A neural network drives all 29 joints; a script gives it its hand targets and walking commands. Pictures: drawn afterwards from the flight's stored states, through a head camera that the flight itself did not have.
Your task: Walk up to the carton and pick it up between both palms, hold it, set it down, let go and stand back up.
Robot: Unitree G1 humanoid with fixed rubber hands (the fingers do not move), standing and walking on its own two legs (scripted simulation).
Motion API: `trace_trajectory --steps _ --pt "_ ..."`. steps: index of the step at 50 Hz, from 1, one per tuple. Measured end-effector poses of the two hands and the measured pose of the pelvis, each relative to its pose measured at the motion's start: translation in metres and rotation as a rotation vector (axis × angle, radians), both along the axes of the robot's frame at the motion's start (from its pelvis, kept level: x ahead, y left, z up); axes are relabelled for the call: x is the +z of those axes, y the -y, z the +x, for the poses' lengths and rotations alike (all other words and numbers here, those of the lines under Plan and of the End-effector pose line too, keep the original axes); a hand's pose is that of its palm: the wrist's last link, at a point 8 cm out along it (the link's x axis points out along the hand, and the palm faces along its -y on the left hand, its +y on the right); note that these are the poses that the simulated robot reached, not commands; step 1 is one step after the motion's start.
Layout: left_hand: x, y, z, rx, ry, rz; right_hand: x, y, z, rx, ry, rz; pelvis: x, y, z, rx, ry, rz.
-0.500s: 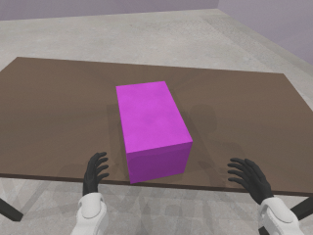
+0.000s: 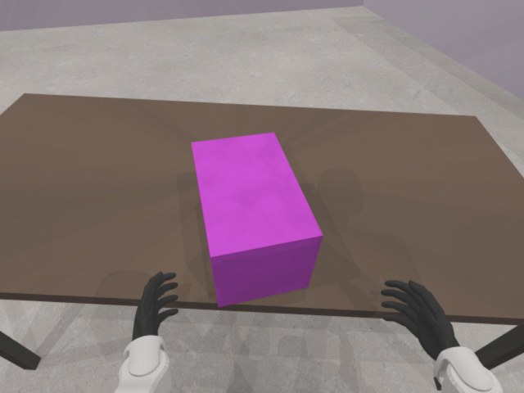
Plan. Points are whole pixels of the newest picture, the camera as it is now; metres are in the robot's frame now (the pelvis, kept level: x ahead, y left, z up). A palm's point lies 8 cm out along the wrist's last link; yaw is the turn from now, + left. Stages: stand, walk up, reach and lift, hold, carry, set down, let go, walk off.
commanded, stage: set down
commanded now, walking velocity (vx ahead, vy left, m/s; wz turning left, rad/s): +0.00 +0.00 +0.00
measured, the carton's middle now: (248, 213) +0.45 +0.06 -0.01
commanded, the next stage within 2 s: let go in 1.02 s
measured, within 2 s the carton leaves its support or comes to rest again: neither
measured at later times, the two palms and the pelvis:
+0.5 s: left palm (132, 341) +0.19 +0.22 -0.03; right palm (414, 345) +0.21 -0.21 -0.02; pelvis +0.03 +0.01 +0.00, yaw +1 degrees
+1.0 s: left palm (120, 357) +0.18 +0.24 -0.06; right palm (399, 364) +0.19 -0.19 -0.04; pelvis +0.02 +0.03 +0.00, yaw +1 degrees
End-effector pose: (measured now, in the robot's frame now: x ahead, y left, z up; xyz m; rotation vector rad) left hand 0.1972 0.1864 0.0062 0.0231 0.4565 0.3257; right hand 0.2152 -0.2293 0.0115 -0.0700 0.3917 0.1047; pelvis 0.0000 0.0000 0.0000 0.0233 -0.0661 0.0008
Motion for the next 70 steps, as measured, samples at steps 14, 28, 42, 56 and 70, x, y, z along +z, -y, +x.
trace_trajectory --steps 14,28,42,56,70 --pt "-0.017 -0.016 0.000 -0.021 -0.068 0.001 -0.015 -0.008 0.003 -0.032 -0.059 -0.023 0.002 -0.007 0.016 0.005 -0.022 -0.012" --pt "-0.030 -0.037 -0.008 -0.049 -0.116 0.032 -0.032 -0.023 -0.004 -0.068 -0.099 -0.025 0.003 -0.015 0.033 0.010 -0.031 -0.026" --pt "-0.049 -0.051 -0.019 -0.108 -0.186 0.029 -0.045 -0.033 -0.021 -0.103 -0.147 -0.065 0.003 -0.028 0.031 0.013 0.005 -0.029" --pt "-0.071 -0.056 -0.025 -0.154 -0.287 0.010 -0.061 -0.043 -0.030 -0.121 -0.242 -0.113 0.002 -0.039 0.022 0.009 0.020 -0.032" --pt "-0.090 -0.079 -0.027 -0.174 -0.389 0.017 -0.079 -0.057 -0.032 -0.135 -0.294 -0.143 0.000 -0.047 0.025 0.007 0.015 -0.036"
